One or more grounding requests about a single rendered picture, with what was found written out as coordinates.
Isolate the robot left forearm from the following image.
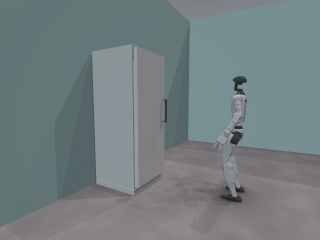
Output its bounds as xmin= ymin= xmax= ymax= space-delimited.
xmin=223 ymin=113 xmax=240 ymax=138

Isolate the robot left upper arm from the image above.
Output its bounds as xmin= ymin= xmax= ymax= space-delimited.
xmin=233 ymin=95 xmax=243 ymax=120

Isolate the right robot thigh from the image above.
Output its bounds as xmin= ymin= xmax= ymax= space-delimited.
xmin=228 ymin=143 xmax=236 ymax=165

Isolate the fridge door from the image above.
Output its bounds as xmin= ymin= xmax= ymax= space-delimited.
xmin=133 ymin=46 xmax=165 ymax=188

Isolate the handle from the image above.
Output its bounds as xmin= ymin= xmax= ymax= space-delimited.
xmin=162 ymin=99 xmax=167 ymax=122

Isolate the left robot hand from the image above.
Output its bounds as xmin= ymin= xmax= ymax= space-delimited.
xmin=213 ymin=135 xmax=227 ymax=153

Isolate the right robot shin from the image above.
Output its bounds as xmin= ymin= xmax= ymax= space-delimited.
xmin=232 ymin=163 xmax=240 ymax=188

